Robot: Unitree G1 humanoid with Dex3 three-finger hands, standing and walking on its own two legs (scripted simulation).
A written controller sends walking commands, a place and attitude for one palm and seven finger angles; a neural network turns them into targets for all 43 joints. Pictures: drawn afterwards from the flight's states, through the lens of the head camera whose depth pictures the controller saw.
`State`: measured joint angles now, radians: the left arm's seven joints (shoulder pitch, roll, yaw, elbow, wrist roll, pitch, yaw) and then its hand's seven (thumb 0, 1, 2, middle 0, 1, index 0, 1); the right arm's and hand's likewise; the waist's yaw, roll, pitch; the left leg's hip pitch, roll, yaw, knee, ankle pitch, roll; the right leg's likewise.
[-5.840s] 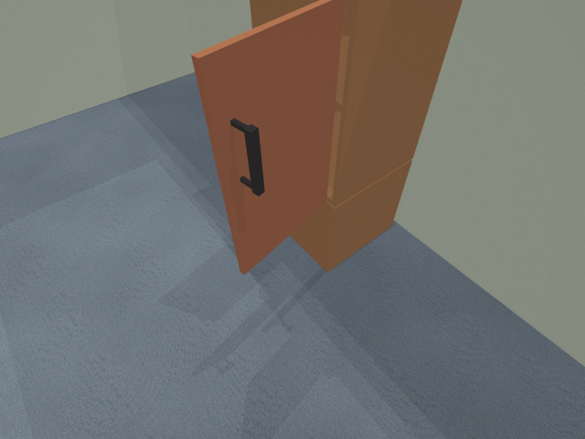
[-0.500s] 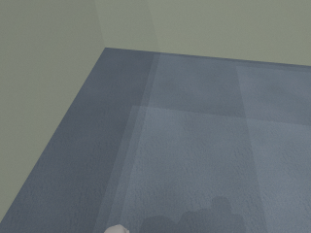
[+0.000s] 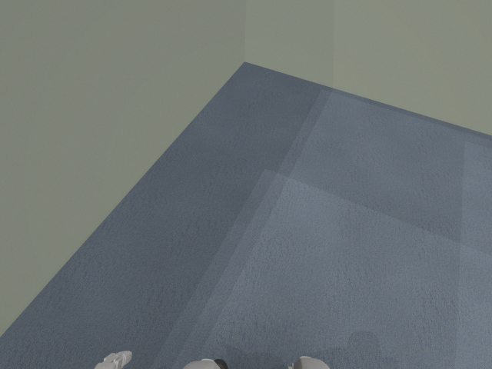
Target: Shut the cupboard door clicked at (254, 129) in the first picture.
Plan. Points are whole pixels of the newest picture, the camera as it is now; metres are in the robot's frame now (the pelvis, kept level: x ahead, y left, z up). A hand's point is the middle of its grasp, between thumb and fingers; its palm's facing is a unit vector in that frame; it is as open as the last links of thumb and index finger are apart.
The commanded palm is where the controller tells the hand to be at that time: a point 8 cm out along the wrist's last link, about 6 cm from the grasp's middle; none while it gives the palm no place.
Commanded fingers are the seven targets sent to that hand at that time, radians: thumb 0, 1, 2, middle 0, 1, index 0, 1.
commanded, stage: walk to a spot facing it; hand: left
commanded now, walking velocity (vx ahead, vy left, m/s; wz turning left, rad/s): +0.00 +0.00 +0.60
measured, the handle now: out of the picture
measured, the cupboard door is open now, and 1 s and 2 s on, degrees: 100 100 100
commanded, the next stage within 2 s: none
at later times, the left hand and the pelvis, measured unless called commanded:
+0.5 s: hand out of the picture -0.02 +0.14 -0.18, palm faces +0.38 -0.89 -0.24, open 7.4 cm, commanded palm none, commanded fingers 0.00 0.90 0.90 -0.20 -0.30 -0.20 -0.30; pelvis +0.03 -0.06 -0.01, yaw +22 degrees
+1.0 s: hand out of the picture +0.01 +0.09 -0.15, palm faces +0.62 -0.74 -0.27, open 7.4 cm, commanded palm none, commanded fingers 0.00 0.90 0.90 -0.20 -0.30 -0.20 -0.30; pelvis +0.06 -0.11 +0.00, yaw +41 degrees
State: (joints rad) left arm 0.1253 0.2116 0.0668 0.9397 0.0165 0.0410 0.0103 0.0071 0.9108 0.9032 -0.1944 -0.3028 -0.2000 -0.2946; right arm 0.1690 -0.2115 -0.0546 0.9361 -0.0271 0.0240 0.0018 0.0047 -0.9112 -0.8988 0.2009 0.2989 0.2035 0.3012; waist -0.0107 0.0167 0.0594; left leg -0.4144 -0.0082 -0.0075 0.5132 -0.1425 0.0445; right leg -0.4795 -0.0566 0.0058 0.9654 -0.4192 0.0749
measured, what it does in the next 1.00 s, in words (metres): steps to the right, turning left: right foot, then left foot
